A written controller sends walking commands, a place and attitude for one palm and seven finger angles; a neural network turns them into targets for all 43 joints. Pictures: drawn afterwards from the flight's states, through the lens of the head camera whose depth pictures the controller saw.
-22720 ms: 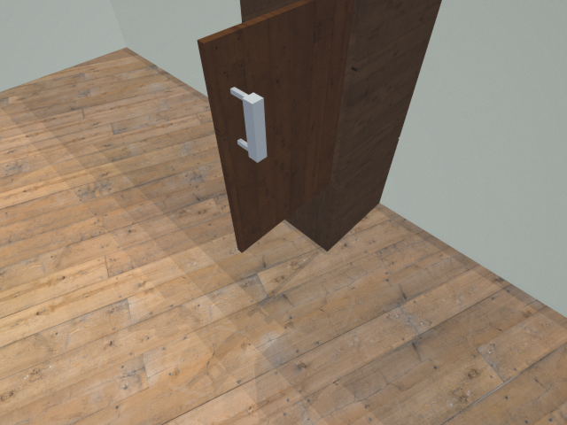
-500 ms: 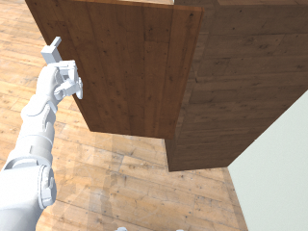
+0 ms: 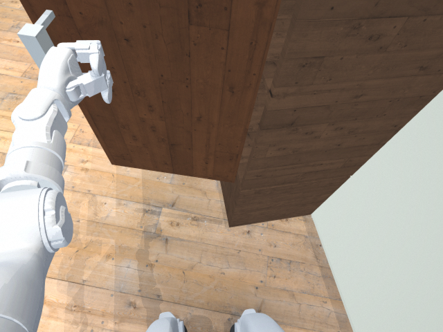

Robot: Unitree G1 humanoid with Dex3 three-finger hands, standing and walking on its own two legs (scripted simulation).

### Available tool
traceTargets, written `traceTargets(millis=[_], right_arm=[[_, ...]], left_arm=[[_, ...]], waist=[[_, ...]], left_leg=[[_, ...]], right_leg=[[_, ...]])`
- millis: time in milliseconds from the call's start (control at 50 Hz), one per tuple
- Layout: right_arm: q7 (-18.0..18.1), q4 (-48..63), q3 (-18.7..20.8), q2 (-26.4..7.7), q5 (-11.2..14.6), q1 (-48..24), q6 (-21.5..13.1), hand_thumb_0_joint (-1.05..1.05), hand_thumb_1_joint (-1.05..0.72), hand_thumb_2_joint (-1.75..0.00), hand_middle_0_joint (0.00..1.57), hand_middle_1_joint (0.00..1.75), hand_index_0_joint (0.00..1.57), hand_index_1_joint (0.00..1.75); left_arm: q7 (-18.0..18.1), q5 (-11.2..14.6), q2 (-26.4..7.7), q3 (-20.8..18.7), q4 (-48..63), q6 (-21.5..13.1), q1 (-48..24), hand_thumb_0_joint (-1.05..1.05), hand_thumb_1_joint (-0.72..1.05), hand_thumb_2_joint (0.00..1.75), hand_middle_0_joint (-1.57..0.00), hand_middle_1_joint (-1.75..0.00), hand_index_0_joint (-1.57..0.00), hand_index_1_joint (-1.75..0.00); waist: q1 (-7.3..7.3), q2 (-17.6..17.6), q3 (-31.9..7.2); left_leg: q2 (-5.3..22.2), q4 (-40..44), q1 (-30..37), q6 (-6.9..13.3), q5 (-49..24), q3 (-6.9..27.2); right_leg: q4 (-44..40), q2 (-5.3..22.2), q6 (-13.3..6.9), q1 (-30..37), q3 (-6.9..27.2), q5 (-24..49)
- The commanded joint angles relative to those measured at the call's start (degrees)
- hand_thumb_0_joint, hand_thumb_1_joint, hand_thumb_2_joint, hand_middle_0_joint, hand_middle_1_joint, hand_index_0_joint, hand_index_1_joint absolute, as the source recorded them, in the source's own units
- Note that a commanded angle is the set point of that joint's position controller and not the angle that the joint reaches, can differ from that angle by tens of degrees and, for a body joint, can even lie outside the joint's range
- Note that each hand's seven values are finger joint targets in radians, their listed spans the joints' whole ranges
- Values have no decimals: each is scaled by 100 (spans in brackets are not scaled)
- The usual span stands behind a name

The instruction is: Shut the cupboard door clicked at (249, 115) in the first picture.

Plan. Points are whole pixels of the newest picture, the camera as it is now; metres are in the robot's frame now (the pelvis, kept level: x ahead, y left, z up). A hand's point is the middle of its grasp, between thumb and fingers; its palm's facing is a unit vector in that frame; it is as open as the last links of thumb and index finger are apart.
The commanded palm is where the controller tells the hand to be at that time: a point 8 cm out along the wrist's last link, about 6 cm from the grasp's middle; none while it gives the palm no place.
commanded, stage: push the door shut along its arc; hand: left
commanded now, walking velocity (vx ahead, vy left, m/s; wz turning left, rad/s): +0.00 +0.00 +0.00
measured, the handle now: (58, 57) +0.58 +0.23 +0.13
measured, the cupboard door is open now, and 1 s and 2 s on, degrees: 72 60 60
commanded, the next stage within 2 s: pull the fist back off the door in 0.72 s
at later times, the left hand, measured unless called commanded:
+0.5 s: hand (120, 59) +0.56 +0.12 +0.13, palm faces -0.32 -0.95 +0.00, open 3.2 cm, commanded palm +0.58 +0.16 +0.13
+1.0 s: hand (131, 44) +0.60 +0.10 +0.14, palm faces +0.07 -0.99 +0.10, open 3.1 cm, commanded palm +0.58 +0.12 +0.13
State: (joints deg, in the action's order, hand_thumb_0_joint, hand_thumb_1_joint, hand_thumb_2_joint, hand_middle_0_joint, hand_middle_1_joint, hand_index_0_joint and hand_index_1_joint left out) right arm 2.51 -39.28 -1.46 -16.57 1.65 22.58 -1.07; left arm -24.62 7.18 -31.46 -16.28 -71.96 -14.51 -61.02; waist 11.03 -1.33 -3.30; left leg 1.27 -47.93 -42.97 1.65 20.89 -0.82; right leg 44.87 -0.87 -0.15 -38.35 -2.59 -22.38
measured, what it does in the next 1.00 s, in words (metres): stands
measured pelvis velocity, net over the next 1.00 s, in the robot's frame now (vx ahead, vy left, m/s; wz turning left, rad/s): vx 0.00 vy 0.00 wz -0.01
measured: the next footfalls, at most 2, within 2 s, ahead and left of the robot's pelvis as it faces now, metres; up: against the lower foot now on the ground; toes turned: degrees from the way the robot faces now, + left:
none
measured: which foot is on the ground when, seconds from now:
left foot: down 0.00-1.00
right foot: down 0.00-1.00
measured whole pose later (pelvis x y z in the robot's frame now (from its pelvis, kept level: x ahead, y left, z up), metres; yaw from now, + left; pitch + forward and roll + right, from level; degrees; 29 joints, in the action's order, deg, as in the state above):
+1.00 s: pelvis +0.00 +0.00 -0.02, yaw -1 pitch +25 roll -4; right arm -2.2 -38.3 -1.4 -15.3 -3.8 26.7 -3.3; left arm 1.8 0.6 -28.6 -21.8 -76.4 -8.9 -79.1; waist 14.8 -3.3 -5.6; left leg 2.3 -55.5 -57.4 1.2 23.0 1.1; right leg 50.8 -1.9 -0.5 -51.6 -4.2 -24.1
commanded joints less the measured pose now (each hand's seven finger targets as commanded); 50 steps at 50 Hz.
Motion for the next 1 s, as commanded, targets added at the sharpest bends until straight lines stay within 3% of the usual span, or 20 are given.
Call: traceTargets(millis=[0, 20, 100, 140, 220, 240, 300, 320, 360, 400, 460, 500, 600, 660, 800, 820, 840, 880, 920, 980], right_arm=[[81, 241, 376, -1126, -47, 1001, -98, 0, -90, -90, 20, 30, 20, 30], [72, 236, 365, -1114, -54, 999, -93, 0, -90, -90, 20, 30, 20, 30], [84, 304, 355, -1149, -95, 1183, -63, 0, -90, -90, 20, 30, 20, 30], [63, 350, 368, -1136, -123, 1210, -41, 0, -90, -90, 20, 30, 20, 30], [82, 301, 385, -1150, -125, 1294, 20, 0, -90, -90, 20, 30, 20, 30], [104, 265, 392, -1181, -129, 1367, 30, 0, -90, -90, 20, 30, 20, 30], [127, 220, 400, -1190, -133, 1415, 30, 0, -90, -90, 20, 30, 20, 30], [124, 174, 382, -1170, -144, 1390, 34, 0, -90, -90, 20, 30, 20, 30], [130, 135, 397, -1160, -166, 1456, -11, 0, -90, -90, 20, 30, 20, 30], [118, 98, 399, -1190, -180, 1463, -12, 0, -90, -90, 20, 30, 20, 30], [132, 16, 379, -1175, -192, 1460, -59, 0, -90, -90, 20, 30, 20, 30], [128, -23, 383, -1205, -191, 1462, -65, 0, -90, -90, 20, 30, 20, 30], [117, -82, 391, -1203, -218, 1434, -125, 0, -90, -90, 20, 30, 20, 30], [152, -168, 344, -1208, -207, 1434, -163, 0, -90, -90, 20, 30, 20, 30], [149, -256, 359, -1226, -218, 1384, -247, 0, -90, -90, 20, 30, 20, 30], [45, -30, 252, -951, -255, 1720, -274, 0, -90, -90, 20, 30, 20, 30], [-90, 10, 247, -956, -290, 1763, -287, 0, -90, -90, 20, 30, 20, 30], [-254, 16, 333, -934, -427, 1862, -276, 0, -90, -90, 20, 30, 20, 30], [-470, 119, 368, -885, -576, 1953, -223, 0, -90, -90, 20, 30, 20, 30], [-706, 113, 408, -861, -719, 2039, -146, 0, -90, -90, 20, 30, 20, 30]], left_arm=[[-1, 55, -1378, -310, 937, -249, -3308, 0, 90, 90, -130, -150, -130, -150], [17, 22, -1353, -252, 811, -192, -3350, 0, 90, 90, -130, -150, -130, -150], [51, -159, -1916, -566, 818, -210, -3574, 0, 90, 90, -130, -150, -130, -150], [16, -219, -1876, -541, 839, -215, -3473, 0, 90, 90, -130, -150, -130, -150], [-108, -224, -1690, -321, 687, -124, -3729, 0, 90, 90, -130, -150, -130, -150], [-134, -225, -1864, -417, 729, -107, -3963, 0, 90, 90, -130, -150, -130, -150], [-235, -210, -1808, -353, 687, -63, -4089, 0, 90, 90, -130, -150, -130, -150], [-250, -205, -1630, -161, 647, -34, -4203, 0, 90, 90, -130, -150, -130, -150], [-278, -125, -1456, -95, 841, -68, -4415, 0, 90, 90, -130, -150, -130, -150], [-307, -137, -1629, -223, 742, -26, -4349, 0, 90, 90, -130, -150, -130, -150], [-313, -82, -1301, 20, 698, 26, -4687, 0, 90, 90, -130, -150, -130, -150], [-319, -134, -1483, -36, 657, 41, -4748, 0, 90, 90, -130, -150, -130, -150], [-338, -134, -1283, 107, 747, 43, -4964, 0, 90, 90, -130, -150, -130, -150], [-335, -94, -1141, 218, 516, 102, -5126, 0, 90, 90, -130, -150, -130, -150], [-350, -112, -922, 400, 595, 136, -5495, 0, 90, 90, -130, -150, -130, -150], [842, 199, -1306, -925, 431, 361, -5546, 0, 90, 90, -130, -150, -130, -150], [1456, 18, -1032, -676, 413, 454, -5386, 0, 90, 90, -130, -150, -130, -150], [2187, -126, -652, -683, 534, 445, -5259, 0, 90, 90, -130, -150, -130, -150], [2928, -528, -587, -722, 1000, 232, -5009, 0, 90, 90, -130, -150, -130, -150], [3498, -1329, -395, -282, 1164, -213, -4651, 0, 90, 90, -130, -150, -130, -150]], waist=[[295, -564, -2522], [333, -555, -2429], [289, -695, -2838], [251, -795, -3035], [441, -606, -2885], [486, -595, -2894], [514, -745, -3019], [574, -841, -2870], [605, -1020, -3069], [581, -993, -3121], [713, -1037, -2922], [701, -1054, -2970], [734, -1207, -3226], [867, -1022, -2911], [944, -1185, -3189], [682, -1303, -3238], [698, -1205, -3369], [757, -982, -3472], [576, -1203, -3684], [600, -1224, -3528]], left_leg=[[20, 230, 2532, 31, -1912, 554], [12, 208, 2400, 48, -1852, 517], [0, 82, 2298, 46, -2075, 521], [-11, 2, 2362, 35, -2286, 488], [7, -88, 2266, 68, -2219, 469], [20, -81, 2211, 73, -2131, 476], [16, -148, 2350, 69, -2234, 497], [21, -148, 2330, 61, -2211, 511], [24, -193, 2610, 64, -2514, 529], [43, -245, 2619, 49, -2481, 553], [28, -281, 2570, 83, -2441, 530], [44, -315, 2528, 65, -2391, 561], [53, -432, 2744, 63, -2591, 595], [52, -442, 2518, 104, -2376, 573], [60, -614, 2603, 118, -2426, 559], [111, -548, 1960, 40, -2274, 652], [101, -466, 1866, 7, -2241, 668], [127, -535, 1976, -18, -2557, 762], [95, -595, 2074, -57, -2855, 713], [124, -580, 2195, -81, -2932, 714]], right_leg=[[-442, -170, -111, -345, 110, 1554], [-452, -173, -96, -366, 118, 1541], [-302, -175, -90, -248, 144, 1751], [-260, -182, -94, -207, 160, 1956], [-299, -234, -59, -376, 135, 1961], [-298, -239, -52, -363, 140, 1921], [-283, -265, -75, -494, 124, 1936], [-287, -262, -84, -604, 100, 1876], [-237, -291, -104, -677, 71, 1998], [-231, -301, -106, -750, 67, 1941], [-220, -313, -102, -914, 27, 1906], [-198, -314, -106, -957, 34, 1851], [-88, -329, -125, -1138, -5, 1862], [-85, -341, -113, -1234, -53, 1730], [52, -350, -108, -1462, -67, 1720], [-112, -265, -91, -993, 64, 1738], [-40, -270, -41, -859, 59, 1760], [80, -256, 14, -1013, -20, 1836], [152, -257, 2, -963, -41, 1963], [187, -280, -21, -1158, -85, 1838]])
